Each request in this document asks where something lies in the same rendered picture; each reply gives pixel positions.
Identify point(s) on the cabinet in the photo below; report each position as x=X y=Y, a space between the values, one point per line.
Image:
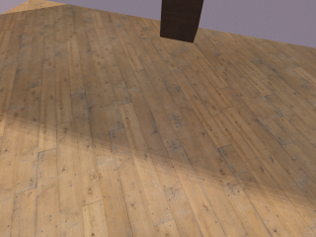
x=180 y=19

